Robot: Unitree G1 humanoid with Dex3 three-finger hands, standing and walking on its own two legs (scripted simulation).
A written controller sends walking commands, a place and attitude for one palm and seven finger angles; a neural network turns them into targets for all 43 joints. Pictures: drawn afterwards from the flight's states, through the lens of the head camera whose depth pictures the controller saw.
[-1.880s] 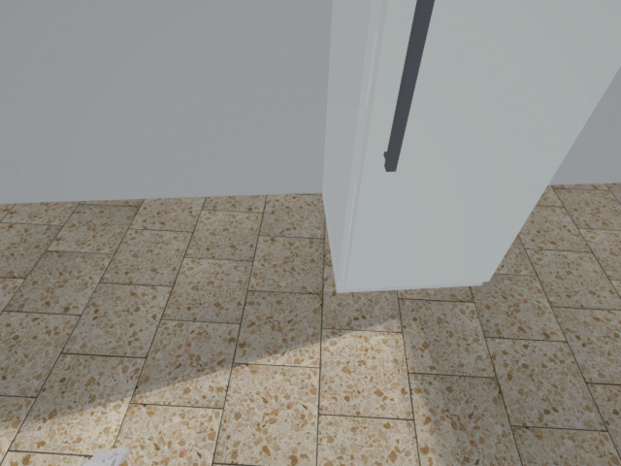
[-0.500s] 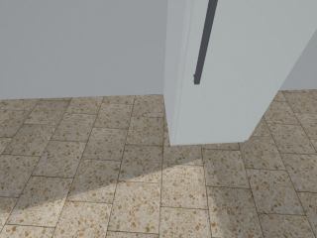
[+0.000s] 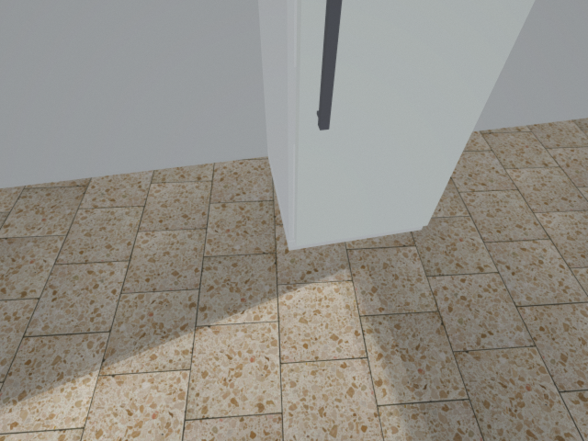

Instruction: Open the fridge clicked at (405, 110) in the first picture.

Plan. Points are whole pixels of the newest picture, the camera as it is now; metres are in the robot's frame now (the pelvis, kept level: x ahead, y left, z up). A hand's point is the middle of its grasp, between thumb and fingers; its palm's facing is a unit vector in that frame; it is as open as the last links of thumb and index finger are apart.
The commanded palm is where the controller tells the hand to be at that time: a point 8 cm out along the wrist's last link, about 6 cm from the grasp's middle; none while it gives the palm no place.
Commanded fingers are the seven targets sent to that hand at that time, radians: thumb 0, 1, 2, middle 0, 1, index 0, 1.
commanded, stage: walk to a spot facing it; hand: left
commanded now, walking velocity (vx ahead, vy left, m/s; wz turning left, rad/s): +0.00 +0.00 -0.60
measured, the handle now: (327, 47) +0.86 +0.00 +0.11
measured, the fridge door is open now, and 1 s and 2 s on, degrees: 0 0 0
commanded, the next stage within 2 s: none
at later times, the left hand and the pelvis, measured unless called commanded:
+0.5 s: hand out of the picture +0.05 +0.19 -0.15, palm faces -0.16 -0.95 -0.26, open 7.4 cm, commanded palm none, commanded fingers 0.00 0.90 0.90 -0.20 -0.30 -0.20 -0.30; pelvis -0.04 +0.00 +0.01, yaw -15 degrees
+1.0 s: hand out of the picture +0.12 +0.16 -0.16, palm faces -0.55 -0.81 -0.20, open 7.4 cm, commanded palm none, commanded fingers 0.00 0.90 0.90 -0.20 -0.30 -0.20 -0.30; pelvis -0.07 +0.04 +0.01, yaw -35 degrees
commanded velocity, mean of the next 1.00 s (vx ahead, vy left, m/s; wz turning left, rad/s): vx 0.00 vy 0.00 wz -0.60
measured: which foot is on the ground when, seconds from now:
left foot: down 0.00-0.08, up 0.10-0.58, down 0.60-1.00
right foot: down 0.00-0.60, up 0.62-1.00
